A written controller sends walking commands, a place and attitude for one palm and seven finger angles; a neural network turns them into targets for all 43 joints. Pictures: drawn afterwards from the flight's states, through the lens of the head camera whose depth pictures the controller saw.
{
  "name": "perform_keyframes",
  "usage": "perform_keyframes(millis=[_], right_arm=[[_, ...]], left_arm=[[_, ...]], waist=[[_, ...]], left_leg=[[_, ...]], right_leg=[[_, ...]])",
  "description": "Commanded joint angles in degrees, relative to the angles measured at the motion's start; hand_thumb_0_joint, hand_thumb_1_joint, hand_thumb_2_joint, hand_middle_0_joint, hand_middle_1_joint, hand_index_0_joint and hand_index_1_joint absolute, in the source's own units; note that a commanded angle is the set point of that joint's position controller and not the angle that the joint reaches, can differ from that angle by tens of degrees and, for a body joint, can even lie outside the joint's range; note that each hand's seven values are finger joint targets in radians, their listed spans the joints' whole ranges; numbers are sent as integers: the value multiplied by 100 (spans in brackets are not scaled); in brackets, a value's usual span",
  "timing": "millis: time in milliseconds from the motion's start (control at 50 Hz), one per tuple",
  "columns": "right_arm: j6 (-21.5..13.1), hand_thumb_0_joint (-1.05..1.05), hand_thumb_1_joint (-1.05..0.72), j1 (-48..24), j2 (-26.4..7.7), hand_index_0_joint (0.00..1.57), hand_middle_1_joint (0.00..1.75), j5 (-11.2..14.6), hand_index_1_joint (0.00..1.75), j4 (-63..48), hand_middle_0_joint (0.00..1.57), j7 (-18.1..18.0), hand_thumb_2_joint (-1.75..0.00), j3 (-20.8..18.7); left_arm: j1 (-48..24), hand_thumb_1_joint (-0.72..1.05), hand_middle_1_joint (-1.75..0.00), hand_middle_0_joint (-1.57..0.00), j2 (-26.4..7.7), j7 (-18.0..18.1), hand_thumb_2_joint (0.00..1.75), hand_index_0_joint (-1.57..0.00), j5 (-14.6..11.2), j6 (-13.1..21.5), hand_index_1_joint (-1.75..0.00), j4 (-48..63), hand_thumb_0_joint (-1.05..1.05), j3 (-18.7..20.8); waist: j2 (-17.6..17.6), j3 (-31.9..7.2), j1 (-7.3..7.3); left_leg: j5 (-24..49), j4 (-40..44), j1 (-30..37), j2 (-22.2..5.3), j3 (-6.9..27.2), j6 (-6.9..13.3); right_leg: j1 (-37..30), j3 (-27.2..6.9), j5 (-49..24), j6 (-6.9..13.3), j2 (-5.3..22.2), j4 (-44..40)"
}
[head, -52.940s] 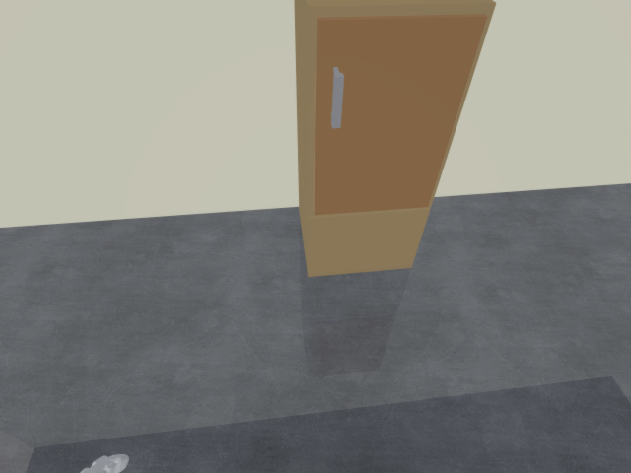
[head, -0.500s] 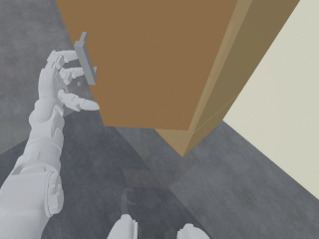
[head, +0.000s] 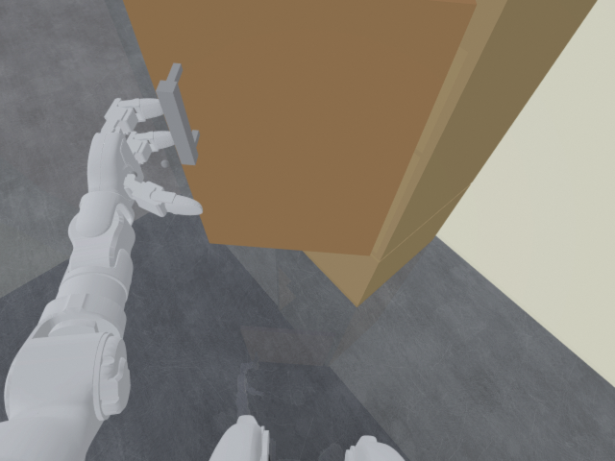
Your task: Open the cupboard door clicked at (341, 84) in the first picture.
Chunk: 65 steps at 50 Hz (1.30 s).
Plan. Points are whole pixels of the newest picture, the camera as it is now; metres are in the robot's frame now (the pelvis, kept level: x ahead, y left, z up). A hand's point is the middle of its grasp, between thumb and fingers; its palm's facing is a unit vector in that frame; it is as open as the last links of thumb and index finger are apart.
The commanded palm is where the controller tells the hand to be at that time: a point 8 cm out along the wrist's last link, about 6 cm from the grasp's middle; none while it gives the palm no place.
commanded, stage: move the hooked fingers beside the handle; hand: left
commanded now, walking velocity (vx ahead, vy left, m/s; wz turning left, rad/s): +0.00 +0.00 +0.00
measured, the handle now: (183, 116) +0.55 +0.19 +0.08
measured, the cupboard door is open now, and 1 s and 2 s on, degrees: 45 45 45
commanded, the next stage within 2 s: none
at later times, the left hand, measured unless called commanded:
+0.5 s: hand (161, 163) +0.46 +0.20 +0.09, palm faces +0.02 -1.00 +0.00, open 14.2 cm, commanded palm +0.44 +0.24 +0.08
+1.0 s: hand (141, 168) +0.46 +0.22 +0.09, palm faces +0.02 -1.00 +0.01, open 14.0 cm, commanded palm +0.44 +0.27 +0.08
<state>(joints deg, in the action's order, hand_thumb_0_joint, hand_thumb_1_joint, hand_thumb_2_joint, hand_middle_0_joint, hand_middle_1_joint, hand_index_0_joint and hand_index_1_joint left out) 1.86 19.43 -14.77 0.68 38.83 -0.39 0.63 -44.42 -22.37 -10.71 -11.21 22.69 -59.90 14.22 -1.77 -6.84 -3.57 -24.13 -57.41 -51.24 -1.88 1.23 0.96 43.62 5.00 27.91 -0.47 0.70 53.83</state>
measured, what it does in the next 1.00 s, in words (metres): stands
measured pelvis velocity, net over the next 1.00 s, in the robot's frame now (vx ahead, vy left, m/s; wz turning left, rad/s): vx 0.00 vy -0.01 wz -0.05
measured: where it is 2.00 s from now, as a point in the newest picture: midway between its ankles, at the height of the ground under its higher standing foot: outside the picture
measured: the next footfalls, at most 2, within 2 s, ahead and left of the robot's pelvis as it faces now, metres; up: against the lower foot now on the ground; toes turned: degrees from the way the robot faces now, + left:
none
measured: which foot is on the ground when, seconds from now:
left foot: down 0.00-1.00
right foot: down 0.00-1.00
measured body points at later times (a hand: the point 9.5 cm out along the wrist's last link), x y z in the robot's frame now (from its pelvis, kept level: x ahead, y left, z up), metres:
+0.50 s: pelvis +0.00 +0.00 +0.00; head +0.09 +0.01 +0.44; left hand +0.46 +0.25 +0.09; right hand +0.04 -0.27 -0.12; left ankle +0.03 +0.10 -0.68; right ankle -0.02 -0.13 -0.68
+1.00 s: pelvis +0.00 -0.01 +0.00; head +0.09 +0.01 +0.44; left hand +0.45 +0.28 +0.09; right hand +0.03 -0.28 -0.11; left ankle +0.03 +0.10 -0.68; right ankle -0.02 -0.13 -0.68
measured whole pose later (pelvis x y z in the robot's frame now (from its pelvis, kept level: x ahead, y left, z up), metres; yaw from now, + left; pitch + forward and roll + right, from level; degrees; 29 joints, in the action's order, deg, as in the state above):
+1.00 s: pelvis +0.00 -0.01 +0.00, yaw -3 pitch +17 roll -3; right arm 4.2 20.3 -15.6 1.6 36.1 -2.9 1.8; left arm -39.8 -30.2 -21.5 -10.7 22.6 -60.7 25.6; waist -1.3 -6.7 -6.4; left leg -24.3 -57.3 -50.5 -4.0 -0.6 0.6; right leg 44.2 2.8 27.0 -0.1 -1.2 53.8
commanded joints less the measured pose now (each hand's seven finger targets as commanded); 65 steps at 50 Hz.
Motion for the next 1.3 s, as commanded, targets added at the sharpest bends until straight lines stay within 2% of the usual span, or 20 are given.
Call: perform_keyframes(millis=[0, 120, 160, 280, 320, 360, 440, 520, 560, 720, 740, 760, 780, 860, 960, 980, 1000, 1140, 1200, 1280], right_arm=[[-59, 0, -90, 680, -940, 20, 30, -14, 30, -362, 20, -74, -90, -352], [6, 0, -90, 639, -946, 20, 30, -10, 30, -463, 20, -73, -90, -349], [7, 0, -90, 612, -926, 20, 30, -1, 30, -487, 20, -67, -90, -342], [63, 0, -90, 637, -991, 20, 30, 8, 30, -467, 20, -135, -90, -321], [54, 0, -90, 623, -963, 20, 30, 9, 30, -492, 20, -142, -90, -310], [62, 0, -90, 646, -993, 20, 30, 5, 30, -488, 20, -159, -90, -312], [76, 0, -90, 672, -1019, 20, 30, 3, 30, -491, 20, -193, -90, -283], [84, 0, -90, 669, -1010, 20, 30, 10, 30, -531, 20, -208, -90, -291], [96, 0, -90, 679, -1026, 20, 30, 12, 30, -573, 20, -210, -90, -292], [150, 0, -90, 633, -1045, 20, 30, 51, 30, -674, 20, -276, -90, -258], [153, 0, -90, 674, -1062, 20, 30, 41, 30, -666, 20, -288, -90, -246], [137, 0, -90, 624, -1036, 20, 30, 46, 30, -678, 20, -284, -90, -243], [133, 0, -90, 651, -1047, 20, 30, 43, 30, -675, 20, -288, -90, -259], [117, 0, -90, 654, -1060, 20, 30, 44, 30, -684, 20, -306, -90, -271], [138, 0, -90, 624, -1072, 20, 30, 78, 30, -654, 20, -335, -90, -255], [136, 0, -90, 618, -1055, 20, 30, 77, 30, -676, 20, -330, -90, -248], [138, 0, -90, 639, -1096, 20, 30, 78, 30, -662, 20, -347, -90, -259], [96, 0, -90, 652, -1118, 20, 30, 50, 30, -701, 20, -355, -90, -267], [100, 0, -90, 613, -1103, 20, 30, 71, 30, -698, 20, -356, -90, -233], [94, 0, -90, 608, -1164, 20, 30, 80, 30, -679, 20, -406, -90, -222]], left_arm=[[-2595, -50, -120, -30, -229, -383, 30, -30, 218, 331, -120, 1210, 0, -447], [-2258, -50, -120, -30, -463, -452, 30, -30, 167, 360, -120, 1362, 0, -209], [-2225, -50, -120, -30, -393, -453, 30, -30, 146, 374, -120, 1426, 0, -250], [-2273, -50, -120, -30, -913, -454, 30, -30, 175, 353, -120, 1150, 0, 138], [-2411, -50, -120, -30, -755, -498, 30, -30, 171, 344, -120, 1162, 0, -3], [-2272, -50, -120, -30, -1046, -529, 30, -30, 183, 376, -120, 1121, 0, 237], [-2273, -50, -120, -30, -1275, -608, 30, -30, 141, 317, -120, 909, 0, 404], [-2195, -50, -120, -30, -1331, -686, 30, -30, 123, 278, -120, 987, 0, 452], [-1987, -50, -120, -30, -1634, -737, 30, -30, 90, 294, -120, 1048, 0, 729], [-1819, -50, -120, -30, -2130, -859, 30, -30, 31, 253, -120, 975, 0, 1088], [-1871, -50, -120, -30, -2318, -847, 30, -30, 35, 283, -120, 944, 0, 1229], [-2072, -50, -120, -30, -2203, -872, 30, -30, 31, 317, -120, 1120, 0, 1093], [-1963, -50, -120, -30, -2390, -872, 30, -30, 22, 348, -120, 1124, 0, 1295], [-1877, -50, -120, -30, -2619, -956, 30, -30, -34, 497, -120, 1408, 0, 1490], [-1846, -50, -120, -30, -2446, -1135, 30, -30, -46, 340, -120, 1067, 0, 1264], [-1742, -50, -120, -30, -2242, -1175, 30, -30, -65, 264, -120, 947, 0, 1105], [-1762, -50, -120, -30, -2382, -1202, 30, -30, -78, 217, -120, 842, 0, 1217], [-1720, -50, -120, -30, -2699, -1316, 30, -30, -180, 361, -120, 1026, 0, 1515], [-1862, -50, -120, -30, -2531, -1335, 30, -30, -123, 334, -120, 911, 0, 1297], [-2073, -50, -120, -30, -2843, -1360, 30, -30, -67, 224, -120, 682, 0, 1417]], waist=[[-496, -2265, -574], [-560, -2368, -433], [-642, -2390, -434], [-375, -2059, -463], [-381, -2053, -523], [-535, -2182, -413], [-329, -2051, -440], [-474, -2242, -430], [-453, -2468, -317], [-301, -2113, -300], [-268, -2122, -283], [-442, -2240, -336], [-460, -2328, -248], [-653, -2643, -203], [-618, -2193, -318], [-539, -2069, -350], [-375, -2024, -366], [-506, -2360, -244], [-569, -2130, -318], [-503, -1960, -396]], left_leg=[[2031, 608, 2990, 35, 346, -5], [2233, 632, 3042, 21, 317, -22], [2314, 631, 3108, 19, 315, -23], [1943, 677, 2735, 18, 291, 7], [1813, 673, 2697, 32, 264, 21], [1908, 660, 2754, 23, 271, 1], [1716, 637, 2466, 39, 238, 44], [1872, 598, 2571, 33, 172, 47], [2061, 567, 2493, 48, 122, 58], [1711, 594, 2038, 58, 10, 99], [1730, 579, 1991, 59, 40, 105], [1767, 563, 2062, 61, 14, 105], [1825, 556, 2125, 54, 29, 91], [2167, 520, 2392, 29, 34, 71], [1906, 575, 2217, 22, 30, 78], [1831, 597, 2191, 27, 30, 85], [1692, 589, 2074, 18, 25, 100], [1949, 521, 2233, 22, 53, 86], [1713, 571, 2170, 11, 74, 70], [1393, 560, 1904, 9, 67, 97]], right_leg=[[379, -75, -1761, 216, -376, -631], [210, -71, -1885, 221, -390, -617], [225, -66, -1918, 213, -396, -609], [192, -106, -1784, 202, -387, -655], [216, -123, -1717, 184, -380, -674], [183, -133, -1736, 206, -376, -630], [96, -167, -1689, 198, -380, -645], [70, -190, -1832, 171, -373, -647], [-203, -225, -2090, 166, -375, -597], [-388, -302, -2014, 129, -386, -665], [-433, -302, -2007, 148, -393, -636], [-426, -327, -2080, 124, -382, -625], [-476, -320, -2097, 140, -390, -605], [-539, -325, -2324, 148, -417, -550], [-347, -301, -2126, 134, -419, -631], [-295, -279, -2047, 133, -425, -669], [-273, -296, -1952, 118, -420, -693], [-378, -300, -2080, 167, -436, -593], [-150, -275, -1819, 140, -429, -623], [-95, -319, -1591, 127, -402, -660]])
